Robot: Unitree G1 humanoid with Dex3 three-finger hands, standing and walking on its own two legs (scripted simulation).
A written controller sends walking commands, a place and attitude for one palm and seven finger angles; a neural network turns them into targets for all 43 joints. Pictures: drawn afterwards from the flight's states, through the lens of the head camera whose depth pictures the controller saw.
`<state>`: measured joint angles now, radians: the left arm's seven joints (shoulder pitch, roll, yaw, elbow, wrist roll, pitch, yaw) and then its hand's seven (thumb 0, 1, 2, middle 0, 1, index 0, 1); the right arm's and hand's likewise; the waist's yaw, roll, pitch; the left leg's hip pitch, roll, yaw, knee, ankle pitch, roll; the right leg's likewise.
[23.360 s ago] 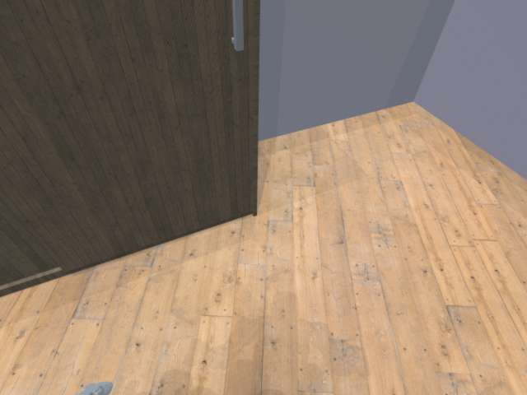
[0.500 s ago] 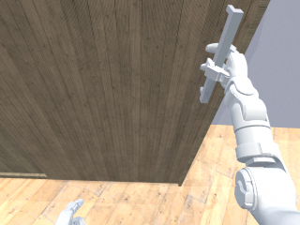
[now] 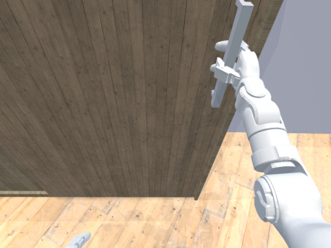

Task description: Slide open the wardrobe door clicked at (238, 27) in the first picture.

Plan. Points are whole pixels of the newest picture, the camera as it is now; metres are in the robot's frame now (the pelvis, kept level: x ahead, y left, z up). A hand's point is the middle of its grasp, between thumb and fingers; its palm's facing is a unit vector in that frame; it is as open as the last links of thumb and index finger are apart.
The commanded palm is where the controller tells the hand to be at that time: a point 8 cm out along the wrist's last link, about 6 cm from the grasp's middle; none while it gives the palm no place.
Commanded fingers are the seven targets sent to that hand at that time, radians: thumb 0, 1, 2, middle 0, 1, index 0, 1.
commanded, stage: tug the door sideways, standing still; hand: right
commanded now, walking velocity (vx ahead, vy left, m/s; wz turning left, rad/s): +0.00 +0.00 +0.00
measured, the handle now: (225, 60) +0.51 -0.12 +0.22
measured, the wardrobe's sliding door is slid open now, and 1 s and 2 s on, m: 0.01 0.04 0.28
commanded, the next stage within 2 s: step sideways, sliding the door along in 0.02 s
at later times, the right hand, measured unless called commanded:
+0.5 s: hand (213, 71) +0.47 -0.08 +0.21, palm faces +0.17 +0.98 -0.11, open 6.0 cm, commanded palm +0.44 -0.08 +0.22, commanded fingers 0.00 -0.90 -0.90 0.45 1.40 0.45 1.40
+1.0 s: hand (201, 71) +0.47 -0.05 +0.21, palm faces +0.26 +0.96 -0.09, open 6.4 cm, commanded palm +0.44 -0.02 +0.21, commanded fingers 0.00 -0.90 -0.90 0.45 1.40 0.45 1.40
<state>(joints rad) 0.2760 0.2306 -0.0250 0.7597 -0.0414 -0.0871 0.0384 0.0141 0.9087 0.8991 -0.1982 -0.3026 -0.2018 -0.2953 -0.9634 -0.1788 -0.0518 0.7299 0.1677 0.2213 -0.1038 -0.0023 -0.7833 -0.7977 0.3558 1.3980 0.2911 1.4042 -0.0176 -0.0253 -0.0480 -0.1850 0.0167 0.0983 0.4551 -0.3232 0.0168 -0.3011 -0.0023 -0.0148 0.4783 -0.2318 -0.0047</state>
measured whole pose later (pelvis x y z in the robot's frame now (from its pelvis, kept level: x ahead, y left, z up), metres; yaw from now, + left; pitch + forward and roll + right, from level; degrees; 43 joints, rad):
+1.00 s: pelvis +0.05 +0.17 -0.01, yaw -2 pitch -3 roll +4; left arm 0.04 0.14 0.01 0.59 -0.05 -0.08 -0.02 0.01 0.91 0.90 -0.20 -0.30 -0.20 -0.30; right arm -0.83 -0.29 -0.07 0.26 0.10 -0.03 -0.07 0.00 -0.73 -0.84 0.46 1.40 0.21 1.33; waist -0.21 -0.05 0.30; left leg -0.47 0.06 0.02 0.89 -0.33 -0.04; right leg -0.14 -0.29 -0.02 0.54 -0.32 0.15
